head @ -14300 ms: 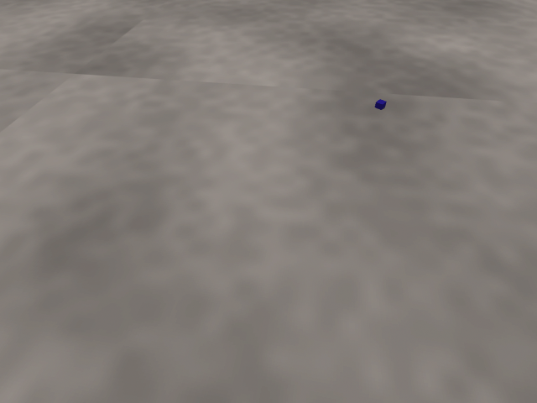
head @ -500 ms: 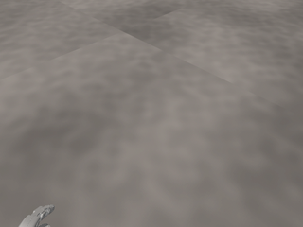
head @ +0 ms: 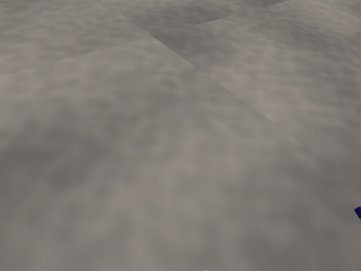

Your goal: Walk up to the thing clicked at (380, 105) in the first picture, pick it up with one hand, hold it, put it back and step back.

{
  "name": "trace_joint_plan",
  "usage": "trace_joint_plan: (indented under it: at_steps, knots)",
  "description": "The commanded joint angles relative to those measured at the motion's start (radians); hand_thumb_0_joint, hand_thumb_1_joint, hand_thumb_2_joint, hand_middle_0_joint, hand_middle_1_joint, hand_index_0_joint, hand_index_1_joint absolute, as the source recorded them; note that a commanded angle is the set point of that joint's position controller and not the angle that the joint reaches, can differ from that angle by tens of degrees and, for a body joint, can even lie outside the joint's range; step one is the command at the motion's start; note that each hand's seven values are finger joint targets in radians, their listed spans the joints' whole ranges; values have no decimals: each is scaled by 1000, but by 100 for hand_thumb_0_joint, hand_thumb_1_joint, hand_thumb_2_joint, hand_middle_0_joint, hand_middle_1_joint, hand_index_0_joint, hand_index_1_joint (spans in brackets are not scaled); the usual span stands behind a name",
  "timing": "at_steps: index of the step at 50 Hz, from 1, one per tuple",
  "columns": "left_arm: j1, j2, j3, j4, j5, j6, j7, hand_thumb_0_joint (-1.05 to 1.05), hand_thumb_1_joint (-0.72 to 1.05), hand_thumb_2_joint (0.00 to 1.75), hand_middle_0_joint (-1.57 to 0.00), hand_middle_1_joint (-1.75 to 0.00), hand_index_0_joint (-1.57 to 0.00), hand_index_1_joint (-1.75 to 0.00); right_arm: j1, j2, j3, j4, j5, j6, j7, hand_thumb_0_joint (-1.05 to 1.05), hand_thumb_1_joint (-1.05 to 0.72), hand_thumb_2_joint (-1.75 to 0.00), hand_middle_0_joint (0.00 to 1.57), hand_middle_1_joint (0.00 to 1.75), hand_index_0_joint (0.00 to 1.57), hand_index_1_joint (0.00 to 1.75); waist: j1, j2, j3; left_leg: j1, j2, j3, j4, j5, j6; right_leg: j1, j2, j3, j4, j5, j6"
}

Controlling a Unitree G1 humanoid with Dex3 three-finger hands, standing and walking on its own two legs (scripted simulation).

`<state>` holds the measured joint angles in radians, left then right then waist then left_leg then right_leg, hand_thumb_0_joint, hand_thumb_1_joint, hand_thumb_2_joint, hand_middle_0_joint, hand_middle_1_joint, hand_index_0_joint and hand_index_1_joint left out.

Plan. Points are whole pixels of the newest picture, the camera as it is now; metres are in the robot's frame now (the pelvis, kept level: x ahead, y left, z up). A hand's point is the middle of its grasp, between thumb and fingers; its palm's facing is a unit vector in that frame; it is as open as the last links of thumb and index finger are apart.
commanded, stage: walk up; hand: left
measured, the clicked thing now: out of the picture +0.65 -1.11 -0.73
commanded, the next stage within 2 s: none
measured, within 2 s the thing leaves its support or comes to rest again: neither
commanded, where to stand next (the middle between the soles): +0.31 -1.37 m, yaw +13 degrees
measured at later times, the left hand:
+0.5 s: hand out of the picture +0.17 +0.04 -0.15, palm faces +0.05 -0.94 -0.32, open 7.4 cm
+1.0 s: hand (262, 253) +0.24 -0.20 -0.14, palm faces +0.04 -0.94 -0.35, open 7.4 cm
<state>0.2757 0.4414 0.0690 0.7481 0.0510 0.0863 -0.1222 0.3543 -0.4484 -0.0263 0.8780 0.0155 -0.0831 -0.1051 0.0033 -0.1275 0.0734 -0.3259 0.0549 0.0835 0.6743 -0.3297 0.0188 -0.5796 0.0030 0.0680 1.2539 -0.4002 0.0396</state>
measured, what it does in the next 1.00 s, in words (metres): steps to the right: right foot, then left foot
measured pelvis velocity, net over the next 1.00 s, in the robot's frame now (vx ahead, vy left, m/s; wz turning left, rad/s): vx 0.17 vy -0.48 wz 0.10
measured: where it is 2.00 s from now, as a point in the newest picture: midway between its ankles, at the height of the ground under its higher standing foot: outside the picture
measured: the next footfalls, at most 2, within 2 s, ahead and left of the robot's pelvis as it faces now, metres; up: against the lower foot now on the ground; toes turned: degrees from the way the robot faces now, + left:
right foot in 0.16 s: +0.16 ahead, -0.30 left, +0.00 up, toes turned +0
left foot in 0.46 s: +0.21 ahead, -0.15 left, +0.00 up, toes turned +10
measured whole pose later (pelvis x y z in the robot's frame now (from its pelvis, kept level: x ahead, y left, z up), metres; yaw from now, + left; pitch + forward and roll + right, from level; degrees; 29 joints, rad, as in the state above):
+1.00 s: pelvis +0.17 -0.48 +0.00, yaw +5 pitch -1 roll -1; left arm 0.22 0.43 0.06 0.76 0.05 0.07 -0.09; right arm 0.31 -0.51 -0.04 0.99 0.02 -0.07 -0.09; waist 0.04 -0.01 0.07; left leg -0.55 0.05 0.07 1.05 -0.48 0.06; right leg -0.40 0.00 -0.04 0.74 -0.33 -0.04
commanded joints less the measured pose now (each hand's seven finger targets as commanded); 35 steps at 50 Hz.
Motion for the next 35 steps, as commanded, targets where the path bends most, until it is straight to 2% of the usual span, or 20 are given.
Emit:
trace_joint_plan:
  at_steps: [1,4,6,7,8,9,10,11,13,15,17,19,20,21,22,23,24,25,28,35]
  knots:
    - [-77,185,90,-143,-17,-23,-17,0,90,90,-20,-30,-20,-30,7,-352,-100,-45,-34,-45,-7,0,-90,-90,20,30,20,30,6,267,-17,-22,217,-149,-245,273,200,-24,-125,26,-242,75,-29]
    - [-83,178,99,-126,-20,-23,-28,0,90,90,-20,-30,-20,-30,-17,-395,-109,-27,-48,-49,5,0,-90,-90,20,30,20,30,13,325,-84,-135,195,-111,-235,165,166,224,-99,-79,-428,115,-46]
    - [54,190,113,-61,-19,-20,-17,0,90,90,-20,-30,-20,-30,-99,-395,-112,-30,-50,-31,6,0,-90,-90,20,30,20,30,98,304,-125,-238,176,-50,-95,110,139,432,-47,-172,-528,195,-41]
    - [149,230,133,-19,-12,-25,-6,0,90,90,-20,-30,-20,-30,-89,-321,-91,-28,-53,-18,1,0,-90,-90,20,30,20,30,149,124,-175,-275,100,26,143,65,108,531,-13,-175,-595,162,-44]
    - [238,300,151,-3,8,-33,8,0,90,90,-20,-30,-20,-30,-54,-224,-61,-34,-48,-5,-3,0,-90,-90,20,30,20,30,211,-137,-164,-449,3,71,444,-134,74,592,-87,-28,-747,50,-86]
    - [141,401,156,-62,-1,-47,24,0,90,90,-20,-30,-20,-30,-36,-209,-54,-62,-25,-7,-10,0,-90,-90,20,30,20,30,154,-308,-175,-596,-89,22,580,-346,39,579,-323,471,-967,84,-218]
    - [16,412,160,-91,-24,-51,38,0,90,90,-20,-30,-20,-30,-59,-247,-71,-34,-26,0,-27,0,-90,-90,20,30,20,30,99,-219,-142,-505,6,-82,634,-291,42,449,-374,580,-1037,-86,-278]
    - [-21,355,147,-96,-32,-47,44,0,90,90,-20,-30,-20,-30,-56,-275,-70,4,-10,-2,-19,0,-90,-90,20,30,20,30,73,-101,-101,-455,38,-98,599,-212,45,383,-324,445,-984,-131,-294]
    - [-65,284,123,-82,-15,-48,54,0,90,90,-20,-30,-20,-30,16,-264,-65,68,-4,-12,-8,0,-90,-90,20,30,20,30,41,-108,-68,-388,49,-54,461,-171,49,349,-250,273,-870,15,-318]
    - [-102,239,104,-91,-11,-52,51,0,90,90,-20,-30,-20,-30,87,-234,-64,96,-15,-15,-4,0,-90,-90,20,30,20,30,13,-109,-65,-284,17,-24,339,-156,36,312,-207,164,-852,155,-336]
    - [-99,218,90,-112,0,-52,49,0,90,90,-20,-30,-20,-30,116,-219,-64,90,-16,-20,-1,0,-90,-90,20,30,20,30,19,-108,-98,-206,-7,-13,224,-128,44,345,-232,165,-849,280,-366]
    - [-141,204,74,-131,7,-45,45,0,90,90,-20,-30,-20,-30,169,-209,-66,82,-12,-27,-1,0,-90,-90,20,30,20,30,-18,-72,-104,-26,-6,-29,53,16,63,257,-222,110,-823,314,-352]
    - [-191,198,65,-149,5,-37,39,0,90,90,-20,-30,-20,-30,246,-216,-74,97,-13,-28,-3,0,-90,-90,20,30,20,30,-60,-29,-111,130,-10,-19,-46,142,57,156,-200,60,-771,238,-318]
    - [-196,162,47,-168,0,-34,34,0,90,90,-20,-30,-20,-30,315,-253,-92,105,-25,-33,-12,0,-90,-90,20,30,20,30,-98,62,-135,310,18,-106,-110,183,51,27,-159,16,-640,207,-261]
    - [-159,117,35,-180,-6,-33,33,0,90,90,-20,-30,-20,-30,321,-335,-116,80,-41,-35,-26,0,-90,-90,20,30,20,30,-109,264,-124,390,179,-383,-285,30,96,-126,-50,-74,-428,119,-172]
    - [-104,119,38,-174,4,-22,39,0,90,90,-20,-30,-20,-30,252,-397,-127,13,-54,-36,-39,0,-90,-90,20,30,20,30,-66,280,-96,329,402,-748,-399,-82,155,-219,17,11,-240,-59,-88]
    - [-61,219,64,-155,17,-12,45,0,90,90,-20,-30,-20,-30,174,-424,-128,-21,-20,-34,-39,0,-90,-90,20,30,20,30,-42,147,-84,265,480,-794,-388,-119,230,-227,-21,99,-134,-108,-55]
    - [-76,262,76,-136,11,-12,46,0,90,90,-20,-30,-20,-30,124,-396,-119,-27,-3,-32,-35,0,-90,-90,20,30,20,30,-38,130,-61,197,453,-730,-369,-113,275,-203,-39,130,-53,-89,-43]
    - [-58,264,91,-103,-4,-15,28,0,90,90,-20,-30,-20,-30,90,-335,-103,-24,-10,-35,-26,0,-90,-90,20,30,20,30,-7,172,-39,50,301,-406,-287,-69,222,-99,-58,129,-66,33,-39]
    - [-101,235,89,-120,-7,-2,-8,0,90,90,-20,-30,-20,-30,54,-429,-134,-28,-46,-30,0,0,-90,-90,20,30,20,30,-29,330,-36,-97,240,-253,-222,-193,218,11,-95,-26,-289,-18,-17]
